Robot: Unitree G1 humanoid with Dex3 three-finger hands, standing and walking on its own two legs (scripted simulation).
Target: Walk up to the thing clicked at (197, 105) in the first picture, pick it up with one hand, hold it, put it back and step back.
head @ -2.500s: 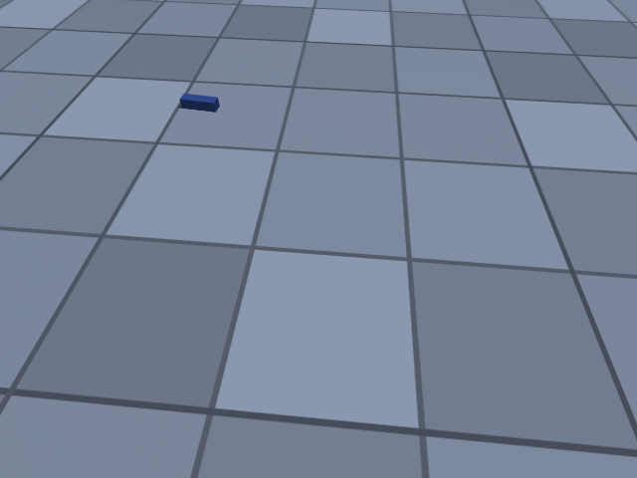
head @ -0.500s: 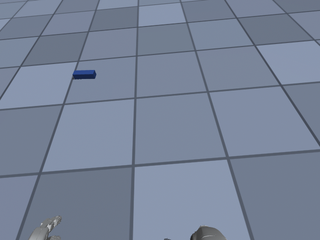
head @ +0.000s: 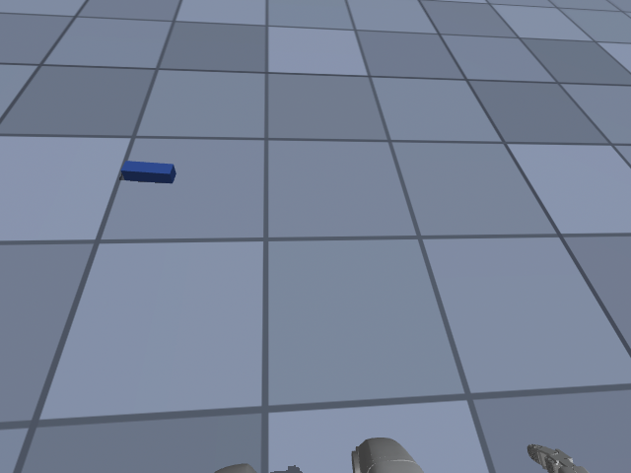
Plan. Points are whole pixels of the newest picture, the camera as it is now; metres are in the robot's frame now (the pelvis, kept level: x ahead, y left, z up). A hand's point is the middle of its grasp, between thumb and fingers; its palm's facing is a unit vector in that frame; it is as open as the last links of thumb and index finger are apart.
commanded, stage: walk up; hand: left
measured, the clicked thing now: (149, 172) +1.36 +0.64 -0.73
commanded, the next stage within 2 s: none
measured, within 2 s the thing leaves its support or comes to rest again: neither
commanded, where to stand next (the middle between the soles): +0.97 +0.37 m, yaw -4 degrees
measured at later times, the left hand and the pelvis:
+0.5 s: hand (126, 292) +0.40 +0.30 -0.11, palm faces -0.01 -0.91 -0.42, open 7.4 cm; pelvis +0.27 +0.04 +0.01, yaw -2 degrees
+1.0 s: hand (73, 243) +0.53 +0.44 -0.14, palm faces -0.07 -0.92 -0.39, open 7.4 cm; pelvis +0.48 +0.16 +0.01, yaw -1 degrees
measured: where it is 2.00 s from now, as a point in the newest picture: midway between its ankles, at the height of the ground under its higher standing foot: (208, 281)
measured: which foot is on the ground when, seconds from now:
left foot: down 0.00-0.38, up 0.40-0.78, down 0.80-1.00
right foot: up 0.00-0.32, down 0.34-0.82, up 0.84-1.00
